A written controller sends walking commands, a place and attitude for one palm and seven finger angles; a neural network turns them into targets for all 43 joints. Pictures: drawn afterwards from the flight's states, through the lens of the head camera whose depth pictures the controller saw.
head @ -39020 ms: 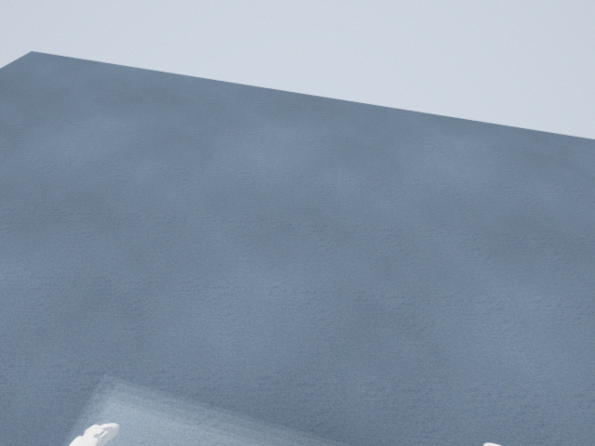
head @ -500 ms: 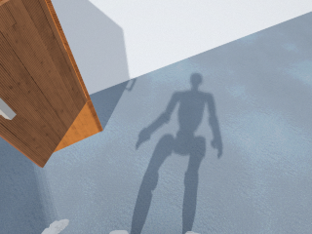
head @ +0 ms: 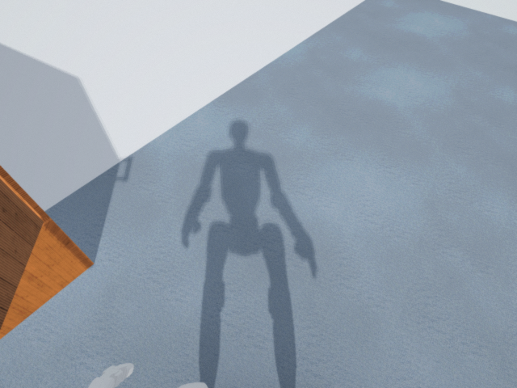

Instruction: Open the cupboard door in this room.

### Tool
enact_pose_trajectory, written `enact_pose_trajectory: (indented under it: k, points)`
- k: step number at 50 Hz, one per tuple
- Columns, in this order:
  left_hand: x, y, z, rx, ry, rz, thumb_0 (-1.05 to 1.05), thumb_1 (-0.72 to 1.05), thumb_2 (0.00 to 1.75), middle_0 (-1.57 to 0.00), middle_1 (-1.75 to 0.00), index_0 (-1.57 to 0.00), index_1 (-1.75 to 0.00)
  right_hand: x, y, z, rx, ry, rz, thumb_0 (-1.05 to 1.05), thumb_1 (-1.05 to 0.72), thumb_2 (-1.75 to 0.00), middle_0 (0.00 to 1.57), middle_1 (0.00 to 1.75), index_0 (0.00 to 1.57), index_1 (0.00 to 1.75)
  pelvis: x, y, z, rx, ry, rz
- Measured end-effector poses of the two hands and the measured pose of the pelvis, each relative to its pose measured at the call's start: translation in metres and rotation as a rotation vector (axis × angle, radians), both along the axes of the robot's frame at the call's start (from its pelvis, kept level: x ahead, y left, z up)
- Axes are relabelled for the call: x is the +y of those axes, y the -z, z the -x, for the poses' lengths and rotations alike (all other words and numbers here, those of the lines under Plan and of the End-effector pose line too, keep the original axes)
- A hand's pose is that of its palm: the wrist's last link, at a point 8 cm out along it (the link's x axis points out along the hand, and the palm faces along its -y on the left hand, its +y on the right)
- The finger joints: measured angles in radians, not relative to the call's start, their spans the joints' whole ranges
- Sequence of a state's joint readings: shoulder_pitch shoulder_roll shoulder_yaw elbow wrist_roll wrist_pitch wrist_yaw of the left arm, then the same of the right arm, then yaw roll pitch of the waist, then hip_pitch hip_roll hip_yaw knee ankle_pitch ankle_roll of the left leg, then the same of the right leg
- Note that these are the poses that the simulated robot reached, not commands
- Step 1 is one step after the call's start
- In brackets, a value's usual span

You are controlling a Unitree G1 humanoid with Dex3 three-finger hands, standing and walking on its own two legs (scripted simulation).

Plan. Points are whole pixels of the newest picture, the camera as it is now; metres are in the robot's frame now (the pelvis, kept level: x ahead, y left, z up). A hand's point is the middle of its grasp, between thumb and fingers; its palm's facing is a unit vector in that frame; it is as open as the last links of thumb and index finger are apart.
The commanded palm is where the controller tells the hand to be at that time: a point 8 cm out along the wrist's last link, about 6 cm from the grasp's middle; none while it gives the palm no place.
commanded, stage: walk to a spot facing it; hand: left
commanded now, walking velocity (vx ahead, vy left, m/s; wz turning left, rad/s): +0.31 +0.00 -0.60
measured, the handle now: out of the picture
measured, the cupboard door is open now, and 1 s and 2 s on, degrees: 44 44 44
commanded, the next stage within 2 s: turn to face it in 1.24 s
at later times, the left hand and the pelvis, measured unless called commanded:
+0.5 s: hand (193, 288) +0.31 +0.15 -0.13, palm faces -0.32 -0.93 -0.20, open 7.4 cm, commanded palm none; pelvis +0.13 -0.02 +0.02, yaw -19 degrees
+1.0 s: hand (254, 232) +0.46 +0.03 -0.16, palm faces -0.47 -0.87 -0.16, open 7.3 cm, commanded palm none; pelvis +0.33 -0.12 +0.01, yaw -30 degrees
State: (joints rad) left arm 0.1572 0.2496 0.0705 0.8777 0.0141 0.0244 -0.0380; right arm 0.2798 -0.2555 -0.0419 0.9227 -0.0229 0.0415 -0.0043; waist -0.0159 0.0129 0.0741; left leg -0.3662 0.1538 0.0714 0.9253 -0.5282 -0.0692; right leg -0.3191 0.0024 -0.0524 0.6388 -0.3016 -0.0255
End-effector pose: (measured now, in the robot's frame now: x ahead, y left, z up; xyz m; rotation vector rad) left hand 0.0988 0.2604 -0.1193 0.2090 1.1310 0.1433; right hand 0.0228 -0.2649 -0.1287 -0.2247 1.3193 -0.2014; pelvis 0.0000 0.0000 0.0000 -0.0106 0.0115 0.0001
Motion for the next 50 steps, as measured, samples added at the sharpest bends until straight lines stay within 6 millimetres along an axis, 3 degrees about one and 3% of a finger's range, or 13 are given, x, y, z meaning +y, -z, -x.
enact_pose_trajectory:
  k: [4, 9, 12, 14, 20, 27, 29, 31, 34, 39, 44, 47, 50]
  points:
    - [-0.006, -0.006, 0.004, 0.053, 0.009, -0.005, 0.0, 0.91, 0.9, -0.2, -0.3, -0.2, -0.3, 0.0, -0.012, -0.026, -0.05, 0.028, -0.018, 0.01, -0.91, -0.9, 0.2, 0.29, 0.2, 0.3, 0.0, -0.012, -0.014, 0.0, 0.042, -0.014]
    - [-0.003, -0.004, 0.006, 0.156, 0.042, 0.012, 0.0, 0.91, 0.9, -0.21, -0.3, -0.2, -0.3, 0.011, -0.03, -0.078, -0.183, 0.046, -0.023, 0.01, -0.91, -0.9, 0.2, 0.29, 0.2, 0.3, 0.007, -0.02, -0.036, 0.007, 0.123, -0.038]
    - [0.005, 0.008, -0.003, 0.206, 0.061, 0.025, 0.01, 0.91, 0.9, -0.21, -0.3, -0.2, -0.3, 0.017, -0.031, -0.105, -0.268, 0.056, 0.0, 0.01, -0.91, -0.9, 0.2, 0.29, 0.2, 0.3, 0.017, -0.012, -0.057, 0.012, 0.176, -0.021]
    - [0.009, 0.016, -0.019, 0.232, 0.088, 0.025, 0.01, 0.91, 0.9, -0.21, -0.3, -0.2, -0.3, 0.019, -0.028, -0.111, -0.303, 0.079, 0.024, 0.01, -0.91, -0.9, 0.2, 0.29, 0.2, 0.3, 0.021, -0.005, -0.068, 0.011, 0.205, -0.005]
    - [-0.013, 0.003, -0.118, 0.134, 0.199, 0.038, 0.01, 0.91, 0.9, -0.2, -0.3, -0.2, -0.3, 0.023, -0.03, -0.071, -0.163, 0.19, 0.01, 0.01, -0.91, -0.9, 0.2, 0.29, 0.2, 0.3, 0.006, -0.017, -0.102, 0.002, 0.276, 0.001]
    - [-0.091, -0.015, -0.253, -0.034, 0.393, 0.031, 0.01, 0.91, 0.9, -0.2, -0.29, -0.19, -0.3, 0.007, -0.011, -0.011, 0.056, 0.379, -0.042, 0.01, -0.91, -0.9, 0.2, 0.29, 0.2, 0.3, -0.032, -0.012, -0.148, 0.0, 0.36, -0.004]
    - [-0.114, -0.009, -0.285, -0.098, 0.434, 0.018, 0.01, 0.91, 0.9, -0.2, -0.3, -0.19, -0.3, -0.004, 0.003, -0.003, 0.103, 0.422, -0.056, 0.01, -0.9, -0.9, 0.2, 0.29, 0.2, 0.3, -0.05, 0.003, -0.162, -0.005, 0.37, -0.029]
    - [-0.131, -0.007, -0.303, -0.128, 0.436, 0.014, 0.0, 0.91, 0.9, -0.2, -0.3, -0.2, -0.3, -0.016, 0.01, -0.007, 0.14, 0.45, -0.059, 0.01, -0.91, -0.9, 0.2, 0.29, 0.2, 0.3, -0.059, 0.007, -0.172, -0.017, 0.382, -0.019]
    - [-0.147, -0.007, -0.309, -0.085, 0.439, 0.017, 0.0, 0.91, 0.9, -0.2, -0.3, -0.2, -0.3, -0.035, 0.003, -0.04, 0.1, 0.465, -0.042, 0.02, -0.91, -0.9, 0.2, 0.29, 0.2, 0.3, -0.068, -0.001, -0.191, -0.017, 0.396, -0.006]
    - [-0.163, 0.002, -0.308, 0.046, 0.445, 0.049, 0.0, 0.91, 0.9, -0.2, -0.3, -0.2, -0.3, -0.062, -0.021, -0.123, -0.066, 0.456, -0.006, 0.01, -0.91, -0.9, 0.19, 0.29, 0.2, 0.3, -0.083, -0.016, -0.228, -0.006, 0.44, -0.015]
    - [-0.16, 0.021, -0.323, 0.144, 0.426, 0.068, 0.0, 0.93, 0.9, -0.21, -0.3, -0.2, -0.3, -0.076, -0.023, -0.199, -0.2, 0.43, 0.033, 0.01, -0.91, -0.9, 0.2, 0.29, 0.2, 0.3, -0.09, -0.007, -0.279, 0.001, 0.486, 0.015]
    - [-0.164, 0.025, -0.344, 0.189, 0.452, 0.047, 0.01, 0.92, 0.9, -0.21, -0.3, -0.2, -0.3, -0.074, -0.019, -0.219, -0.216, 0.466, 0.029, 0.01, -0.91, -0.9, 0.2, 0.29, 0.2, 0.3, -0.1, -0.005, -0.304, -0.007, 0.52, -0.001]
    - [-0.181, 0.016, -0.377, 0.175, 0.465, 0.04, 0.01, 0.92, 0.9, -0.2, -0.3, -0.2, -0.3, -0.067, -0.02, -0.22, -0.158, 0.5, -0.009, 0.0, -0.91, -0.9, 0.2, 0.29, 0.2, 0.3, -0.116, -0.013, -0.325, 0.002, 0.523, -0.007]
